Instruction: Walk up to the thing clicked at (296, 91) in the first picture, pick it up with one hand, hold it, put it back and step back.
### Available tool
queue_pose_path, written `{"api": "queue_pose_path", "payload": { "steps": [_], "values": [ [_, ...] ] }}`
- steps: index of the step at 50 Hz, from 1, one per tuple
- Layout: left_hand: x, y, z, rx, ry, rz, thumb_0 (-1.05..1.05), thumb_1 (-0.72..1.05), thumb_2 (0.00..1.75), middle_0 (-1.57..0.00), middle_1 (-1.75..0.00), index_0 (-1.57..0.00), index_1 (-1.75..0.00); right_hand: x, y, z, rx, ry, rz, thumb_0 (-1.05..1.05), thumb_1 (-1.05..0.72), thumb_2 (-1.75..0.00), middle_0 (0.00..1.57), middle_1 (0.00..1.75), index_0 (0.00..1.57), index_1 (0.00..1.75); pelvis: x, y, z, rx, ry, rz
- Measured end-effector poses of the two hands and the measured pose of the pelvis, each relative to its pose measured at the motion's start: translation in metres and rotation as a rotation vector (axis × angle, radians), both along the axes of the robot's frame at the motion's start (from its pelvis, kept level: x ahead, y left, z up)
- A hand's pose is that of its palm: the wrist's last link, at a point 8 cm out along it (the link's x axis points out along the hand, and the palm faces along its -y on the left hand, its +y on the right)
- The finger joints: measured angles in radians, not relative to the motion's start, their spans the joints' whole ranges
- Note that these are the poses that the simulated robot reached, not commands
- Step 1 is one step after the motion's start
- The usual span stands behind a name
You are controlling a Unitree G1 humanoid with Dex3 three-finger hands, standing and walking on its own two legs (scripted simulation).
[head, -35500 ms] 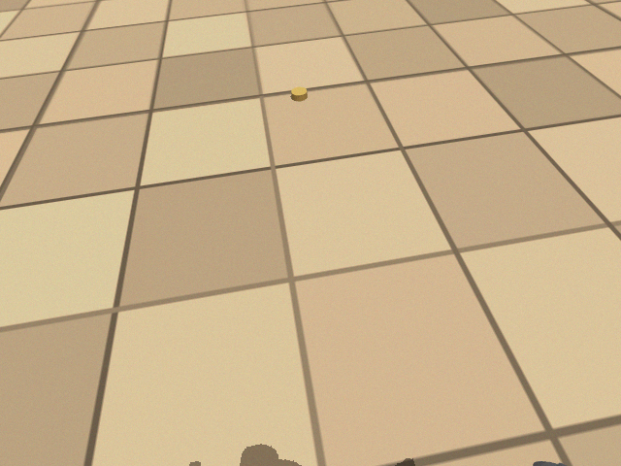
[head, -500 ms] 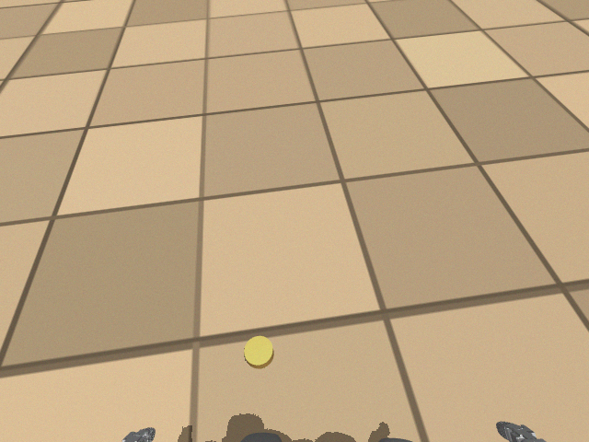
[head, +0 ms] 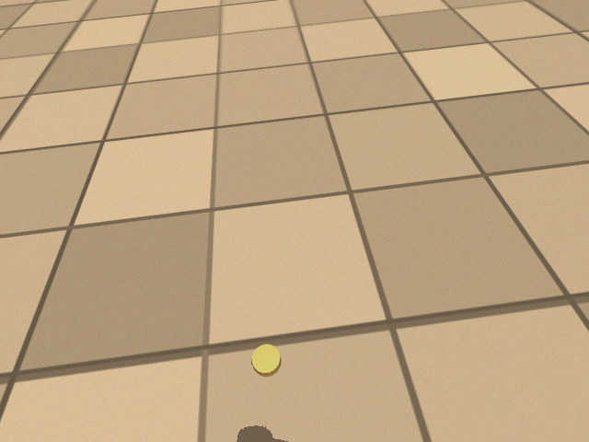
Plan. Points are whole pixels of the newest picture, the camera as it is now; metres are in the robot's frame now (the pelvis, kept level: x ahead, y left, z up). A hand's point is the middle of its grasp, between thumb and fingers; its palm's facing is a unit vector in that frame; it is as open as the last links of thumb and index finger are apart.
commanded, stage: stand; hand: left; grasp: from above
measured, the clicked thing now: (266, 360) +0.47 +0.19 -0.76
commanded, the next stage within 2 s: step back in 1.64 s
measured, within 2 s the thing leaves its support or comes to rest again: neither
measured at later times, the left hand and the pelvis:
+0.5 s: hand out of the picture +0.08 +0.23 -0.16, palm faces +0.02 -0.94 -0.33, open 7.4 cm; pelvis +0.01 -0.01 +0.00, yaw +0 degrees
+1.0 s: hand out of the picture +0.08 +0.24 -0.15, palm faces +0.02 -0.94 -0.34, open 7.4 cm; pelvis +0.02 -0.01 +0.00, yaw +0 degrees
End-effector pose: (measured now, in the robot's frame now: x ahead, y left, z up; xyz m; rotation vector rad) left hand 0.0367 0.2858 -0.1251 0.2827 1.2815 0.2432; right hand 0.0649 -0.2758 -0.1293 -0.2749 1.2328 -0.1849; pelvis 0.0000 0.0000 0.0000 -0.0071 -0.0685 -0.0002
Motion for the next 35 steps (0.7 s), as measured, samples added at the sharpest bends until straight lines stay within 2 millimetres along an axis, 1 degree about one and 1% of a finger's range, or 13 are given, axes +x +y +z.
{"api": "queue_pose_path", "payload": {
  "steps": [13,25,35],
  "values": [
    [0.012,-0.004,0.002,0.000,0.009,-0.004,0.01,0.91,0.90,-0.20,-0.30,-0.20,-0.30,-0.003,-0.015,0.003,-0.017,0.042,-0.006,0.00,-0.90,-0.90,0.20,0.30,0.20,0.30,0.006,-0.007,0.002,0.000,0.009,0.001],
    [0.033,-0.009,0.004,-0.010,-0.022,-0.012,0.01,0.91,0.90,-0.20,-0.30,-0.20,-0.30,0.010,-0.018,0.005,-0.022,0.028,0.004,0.00,-0.90,-0.90,0.20,0.30,0.20,0.30,0.011,-0.009,0.004,0.000,0.013,0.000],
    [0.039,-0.007,0.005,-0.008,-0.026,-0.013,0.01,0.91,0.90,-0.20,-0.30,-0.20,-0.30,0.018,-0.019,0.006,-0.022,0.016,0.009,0.00,-0.90,-0.90,0.20,0.30,0.20,0.30,0.015,-0.010,0.004,0.000,0.017,-0.001]
  ]
}}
